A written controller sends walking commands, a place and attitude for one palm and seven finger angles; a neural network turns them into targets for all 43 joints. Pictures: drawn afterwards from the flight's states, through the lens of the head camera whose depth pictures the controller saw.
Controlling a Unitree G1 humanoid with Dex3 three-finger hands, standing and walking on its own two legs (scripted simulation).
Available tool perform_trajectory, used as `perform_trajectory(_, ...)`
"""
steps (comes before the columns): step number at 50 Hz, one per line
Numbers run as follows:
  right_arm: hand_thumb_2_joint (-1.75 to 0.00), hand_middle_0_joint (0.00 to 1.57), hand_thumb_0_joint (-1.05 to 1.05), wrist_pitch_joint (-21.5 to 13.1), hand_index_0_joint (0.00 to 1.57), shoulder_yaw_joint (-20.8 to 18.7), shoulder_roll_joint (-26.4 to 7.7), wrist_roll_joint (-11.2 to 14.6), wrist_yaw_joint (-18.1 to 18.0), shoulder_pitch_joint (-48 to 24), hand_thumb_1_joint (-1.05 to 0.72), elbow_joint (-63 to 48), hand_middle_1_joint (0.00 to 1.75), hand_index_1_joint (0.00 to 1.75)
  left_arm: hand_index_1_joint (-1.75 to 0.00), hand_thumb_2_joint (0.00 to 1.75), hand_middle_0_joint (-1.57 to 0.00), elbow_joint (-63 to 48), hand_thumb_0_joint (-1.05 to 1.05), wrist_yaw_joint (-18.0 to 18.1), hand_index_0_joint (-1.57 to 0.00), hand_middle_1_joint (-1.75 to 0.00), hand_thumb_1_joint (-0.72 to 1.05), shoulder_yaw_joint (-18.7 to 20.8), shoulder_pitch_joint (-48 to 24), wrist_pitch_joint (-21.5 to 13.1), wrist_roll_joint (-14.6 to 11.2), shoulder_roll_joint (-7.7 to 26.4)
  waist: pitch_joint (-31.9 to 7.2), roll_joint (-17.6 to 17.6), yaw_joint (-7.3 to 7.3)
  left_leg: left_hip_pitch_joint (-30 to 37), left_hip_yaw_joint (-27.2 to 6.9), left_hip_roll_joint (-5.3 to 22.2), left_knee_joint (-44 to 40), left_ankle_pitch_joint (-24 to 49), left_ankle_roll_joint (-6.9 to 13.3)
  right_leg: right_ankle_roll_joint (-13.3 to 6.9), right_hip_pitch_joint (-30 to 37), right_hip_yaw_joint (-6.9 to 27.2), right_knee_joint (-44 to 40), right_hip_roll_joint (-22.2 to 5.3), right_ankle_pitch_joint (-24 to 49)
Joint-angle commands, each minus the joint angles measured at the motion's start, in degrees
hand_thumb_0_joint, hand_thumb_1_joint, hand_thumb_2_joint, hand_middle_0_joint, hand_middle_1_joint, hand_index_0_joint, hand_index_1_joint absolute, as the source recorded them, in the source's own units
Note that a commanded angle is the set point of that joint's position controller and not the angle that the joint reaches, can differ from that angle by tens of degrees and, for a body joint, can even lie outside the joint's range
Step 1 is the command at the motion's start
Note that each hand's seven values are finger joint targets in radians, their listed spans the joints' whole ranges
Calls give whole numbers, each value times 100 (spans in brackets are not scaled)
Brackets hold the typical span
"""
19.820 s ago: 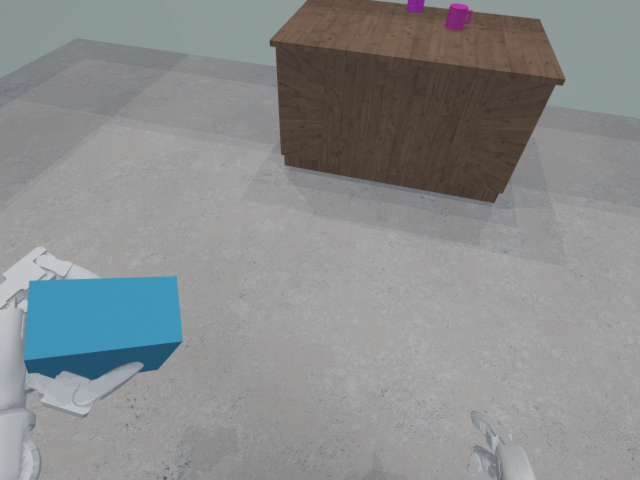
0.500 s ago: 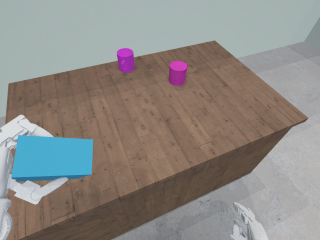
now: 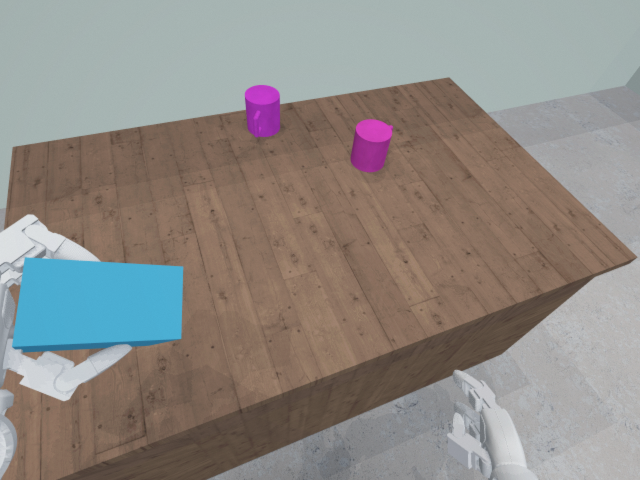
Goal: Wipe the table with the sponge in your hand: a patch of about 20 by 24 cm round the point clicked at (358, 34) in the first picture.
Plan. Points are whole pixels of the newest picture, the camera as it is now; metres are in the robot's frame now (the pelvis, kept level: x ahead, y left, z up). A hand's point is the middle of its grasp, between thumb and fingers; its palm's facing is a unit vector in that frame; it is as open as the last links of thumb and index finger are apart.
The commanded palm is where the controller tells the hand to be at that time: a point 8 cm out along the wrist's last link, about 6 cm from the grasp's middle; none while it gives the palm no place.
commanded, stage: look again from close up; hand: left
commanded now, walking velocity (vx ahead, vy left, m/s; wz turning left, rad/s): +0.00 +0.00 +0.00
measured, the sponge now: (121, 310) +0.24 +0.22 +0.14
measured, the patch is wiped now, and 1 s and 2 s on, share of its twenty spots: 0.00 0.00 0.00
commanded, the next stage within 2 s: come to a stop and stand still in 0.26 s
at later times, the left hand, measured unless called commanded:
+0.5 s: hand (91, 330) +0.21 +0.22 +0.15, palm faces +0.32 -0.86 -0.40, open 10.2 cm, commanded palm +0.15 +0.26 +0.17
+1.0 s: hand (54, 326) +0.21 +0.26 +0.15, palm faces +0.32 -0.84 -0.43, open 10.2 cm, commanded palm +0.15 +0.29 +0.17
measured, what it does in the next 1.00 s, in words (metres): stands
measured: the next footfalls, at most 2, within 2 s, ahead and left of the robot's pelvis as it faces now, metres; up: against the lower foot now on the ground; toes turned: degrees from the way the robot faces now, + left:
none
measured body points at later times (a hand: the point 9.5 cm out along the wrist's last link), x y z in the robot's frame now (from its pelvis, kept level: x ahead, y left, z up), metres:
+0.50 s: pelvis -0.01 -0.02 +0.00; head +0.01 +0.00 +0.45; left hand +0.19 +0.27 +0.17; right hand +0.16 -0.25 -0.07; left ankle +0.00 +0.05 -0.74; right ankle -0.01 -0.13 -0.74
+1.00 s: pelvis -0.01 +0.00 +0.00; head +0.03 +0.04 +0.44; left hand +0.19 +0.30 +0.17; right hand +0.16 -0.21 -0.08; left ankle +0.00 +0.05 -0.74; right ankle -0.01 -0.13 -0.74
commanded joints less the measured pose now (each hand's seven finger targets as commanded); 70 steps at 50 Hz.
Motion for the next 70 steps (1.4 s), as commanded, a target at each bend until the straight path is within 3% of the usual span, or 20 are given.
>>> perform_trajectory(1,-90,20,0,-269,20,-359,-829,14,-149,-206,-90,-775,30,30,-160,130,-120,-1380,0,175,-120,-160,10,584,-306,-341,-143,816,-1328,751,-23,687,-781,862,-386,2087,-657,-219,414,357,-90,-370,1490)
perform_trajectory(15,-90,20,0,-238,20,-346,-831,27,-239,-322,-90,-704,30,30,-160,130,-120,-1012,0,211,-120,-160,10,466,-271,-261,-148,725,-1012,404,-25,378,-759,775,-594,708,-382,-174,299,536,-437,-443,1100)
perform_trajectory(24,-90,20,0,-264,20,-384,-887,52,-229,-351,-90,-687,30,30,-160,130,-120,-1077,0,228,-120,-160,10,656,-163,-242,-132,962,-995,480,-28,306,-781,707,-550,494,-324,-190,220,641,-509,-482,933)
perform_trajectory(25,-90,20,0,-248,20,-360,-863,29,-229,-307,-90,-674,30,30,-160,130,-120,-973,0,203,-120,-160,10,489,-137,-248,-163,759,-984,415,-37,288,-804,715,-572,475,-314,-187,219,605,-519,-477,882)
perform_trajectory(29,-90,20,0,-280,20,-377,-884,51,-238,-357,-90,-668,30,30,-160,130,-120,-1104,0,207,-120,-160,10,559,-228,-237,-139,886,-967,543,-43,349,-829,729,-626,504,-329,-180,165,616,-505,-441,889)
perform_trajectory(30,-90,20,0,-281,20,-358,-867,30,-244,-309,-90,-664,30,30,-160,130,-120,-1026,0,189,-120,-160,10,401,-256,-248,-152,713,-941,514,-48,339,-836,752,-678,448,-333,-172,166,559,-494,-428,813)
perform_trajectory(31,-90,20,0,-516,20,-395,-1109,-271,-130,450,-90,-538,30,30,-160,130,-120,-2421,0,227,-120,-160,10,3699,-6216,-817,800,5392,187,-104,-16,-692,-393,839,-46,175,-242,287,-784,620,-798,-526,694)
perform_trajectory(32,-90,20,0,-421,20,-151,-392,-62,-139,-126,-90,-282,30,30,-160,130,-120,995,0,-13,-120,-160,10,1331,-2884,-542,152,1697,-1090,62,-72,318,-745,555,-251,783,-216,-260,-598,653,-371,-680,62)
perform_trajectory(33,-90,20,0,-533,20,-479,-873,-19,-131,9,-90,-563,30,30,-160,130,-120,1209,0,-78,-120,-160,10,868,-1297,-476,-12,1025,-1097,609,215,570,-541,574,-141,624,-329,-232,-309,1197,-532,-565,339)
perform_trajectory(34,-90,20,0,-551,20,-509,-857,62,32,-58,-90,-569,30,30,-160,130,-120,566,0,-130,-120,-160,10,292,-845,-505,-184,332,-1373,1341,94,759,-470,592,-206,778,-317,-255,20,1002,-275,-589,789)
perform_trajectory(37,-90,20,0,-581,20,-455,-901,49,165,-189,-90,-675,30,30,-160,130,-120,-851,0,-31,-120,-160,10,191,-399,-620,-163,619,-1077,611,137,48,-841,756,-668,249,-278,-173,423,673,5,-426,426)
perform_trajectory(41,-90,20,0,-589,20,-411,-875,43,67,-242,-90,-696,30,30,-160,130,-120,-940,0,111,-120,-160,10,745,-282,-624,-155,1041,-781,-1,106,-311,-1012,832,-903,-346,-284,-125,367,491,-3,-359,100)
perform_trajectory(43,-90,20,0,-590,20,-395,-859,25,-26,-222,-90,-694,30,30,-160,130,-120,-936,0,136,-120,-160,10,920,-526,-682,-160,1187,-771,124,68,-225,-1081,840,-895,-272,-302,-132,259,506,27,-376,131)
perform_trajectory(44,-90,20,0,-583,20,-367,-854,42,-57,-332,-90,-670,30,30,-160,130,-120,-1090,0,160,-120,-160,10,1126,-718,-696,-146,1426,-792,469,62,-151,-1048,871,-924,-170,-306,-125,246,461,119,-359,199)
perform_trajectory(47,-90,20,0,-592,20,-364,-801,19,-119,-182,-90,-659,30,30,-160,130,-120,-1014,0,133,-120,-160,10,894,-901,-722,-164,1201,-944,764,47,-27,-1046,893,-817,265,-350,-145,362,401,198,-423,475)
perform_trajectory(52,-90,20,0,-634,20,-390,-835,0,-53,-110,-90,-588,30,30,-160,130,-120,-1226,0,139,-120,-160,10,519,-735,-660,-126,880,-1241,708,41,592,-989,947,-501,1853,-560,-149,324,315,193,-411,932)
perform_trajectory(55,-90,20,0,-590,20,-382,-837,3,-1,-114,-90,-549,30,30,-160,130,-120,-1145,0,144,-120,-160,10,329,-529,-582,-113,618,-1268,684,21,743,-917,991,-449,2325,-637,-140,239,242,174,-363,943)
perform_trajectory(56,-90,20,0,-558,20,-414,-863,8,-3,-95,-90,-572,30,30,-160,130,-120,-1199,0,164,-120,-160,10,426,-538,-552,-103,747,-1252,728,10,689,-962,1003,-455,2406,-683,-146,287,262,191,-358,953)
perform_trajectory(64,-90,20,0,-355,20,-383,-833,17,-63,-249,-90,-712,30,30,-160,130,-120,-1413,0,197,-120,-160,10,717,-494,-464,-108,981,-1155,918,0,627,-913,1011,-574,2296,-773,-149,245,191,143,-290,791)
perform_trajectory(70,-90,20,0,-292,20,-344,-841,10,-107,-244,-90,-739,30,30,-160,130,-120,-1150,0,178,-120,-160,10,506,-236,-411,-181,723,-1133,573,-13,354,-880,908,-632,1335,-653,-139,464,251,-143,-355,989)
